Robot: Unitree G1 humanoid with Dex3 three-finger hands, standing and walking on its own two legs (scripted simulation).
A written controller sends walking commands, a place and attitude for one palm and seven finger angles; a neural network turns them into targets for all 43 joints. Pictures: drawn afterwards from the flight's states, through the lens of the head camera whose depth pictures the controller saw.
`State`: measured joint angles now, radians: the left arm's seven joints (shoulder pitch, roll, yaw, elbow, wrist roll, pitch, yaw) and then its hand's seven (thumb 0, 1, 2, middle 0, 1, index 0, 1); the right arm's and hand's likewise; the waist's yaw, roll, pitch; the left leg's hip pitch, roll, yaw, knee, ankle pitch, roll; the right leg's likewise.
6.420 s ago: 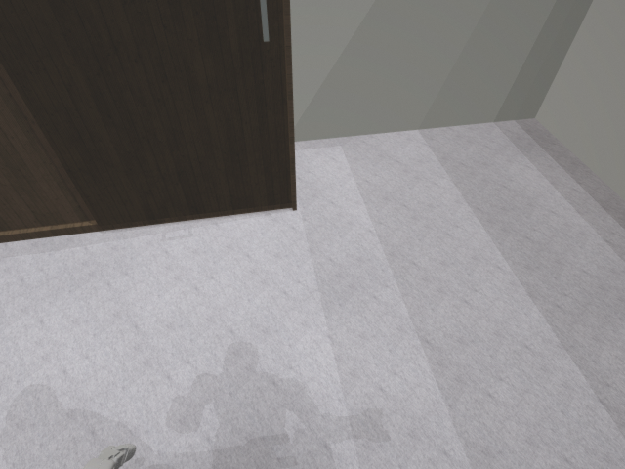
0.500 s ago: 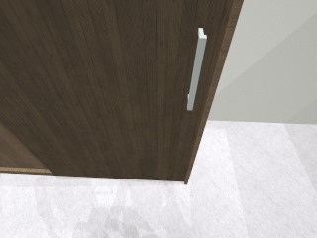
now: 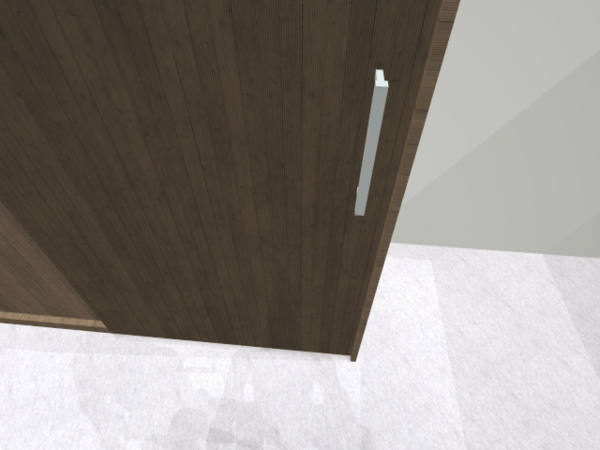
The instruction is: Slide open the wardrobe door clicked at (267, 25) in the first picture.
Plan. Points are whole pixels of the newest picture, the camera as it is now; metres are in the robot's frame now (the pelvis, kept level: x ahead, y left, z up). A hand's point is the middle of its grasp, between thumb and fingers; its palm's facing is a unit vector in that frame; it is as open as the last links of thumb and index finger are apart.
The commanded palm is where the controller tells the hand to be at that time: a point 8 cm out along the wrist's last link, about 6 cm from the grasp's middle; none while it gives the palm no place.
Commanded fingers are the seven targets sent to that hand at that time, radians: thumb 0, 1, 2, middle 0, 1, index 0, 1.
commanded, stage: come to a stop and stand still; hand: right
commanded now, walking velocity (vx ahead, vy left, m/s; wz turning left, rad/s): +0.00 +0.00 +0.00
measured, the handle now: (368, 150) +0.53 -0.08 +0.13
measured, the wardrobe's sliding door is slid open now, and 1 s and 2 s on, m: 0.00 0.00 0.00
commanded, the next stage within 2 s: look again from close up in 0.52 s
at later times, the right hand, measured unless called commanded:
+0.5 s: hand out of the picture -0.06 -0.13 -0.18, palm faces +0.06 +0.99 -0.15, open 7.4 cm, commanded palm none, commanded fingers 0.00 -0.90 -0.90 0.20 0.30 0.20 0.30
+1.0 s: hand out of the picture +0.01 -0.16 -0.17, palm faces +0.03 +0.97 -0.24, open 7.4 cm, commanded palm none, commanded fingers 0.00 -0.90 -0.90 0.20 0.30 0.20 0.30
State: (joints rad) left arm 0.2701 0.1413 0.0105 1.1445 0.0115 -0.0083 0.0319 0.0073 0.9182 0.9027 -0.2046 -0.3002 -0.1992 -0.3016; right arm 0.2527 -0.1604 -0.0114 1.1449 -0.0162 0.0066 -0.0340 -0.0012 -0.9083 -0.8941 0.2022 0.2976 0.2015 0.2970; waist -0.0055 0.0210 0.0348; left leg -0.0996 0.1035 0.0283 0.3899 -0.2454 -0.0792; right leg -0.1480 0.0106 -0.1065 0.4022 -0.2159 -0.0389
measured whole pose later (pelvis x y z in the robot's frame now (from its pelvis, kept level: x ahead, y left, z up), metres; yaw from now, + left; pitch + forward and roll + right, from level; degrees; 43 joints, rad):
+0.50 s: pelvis -0.02 +0.02 +0.00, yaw +0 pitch -2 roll +0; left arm 0.29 0.13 0.02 1.15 0.01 0.00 0.03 0.00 0.90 0.90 -0.20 -0.30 -0.20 -0.30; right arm 0.33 -0.11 0.00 1.17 -0.02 0.00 -0.03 0.00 -0.91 -0.89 0.20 0.30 0.20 0.30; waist -0.01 0.01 0.04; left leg -0.13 0.06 0.05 0.40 -0.23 -0.04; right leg -0.18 -0.03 -0.08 0.40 -0.18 0.00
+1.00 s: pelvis -0.01 +0.03 -0.01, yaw -1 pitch -1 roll +0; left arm 0.30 0.18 0.00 1.06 0.02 -0.01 0.02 0.02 0.92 0.90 -0.20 -0.30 -0.20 -0.30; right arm 0.28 -0.16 0.00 1.07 -0.02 -0.02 -0.03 0.00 -0.91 -0.89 0.20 0.30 0.20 0.30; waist 0.01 -0.03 0.00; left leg -0.21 0.07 0.04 0.54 -0.31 -0.04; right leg -0.25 -0.03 -0.08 0.52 -0.25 0.00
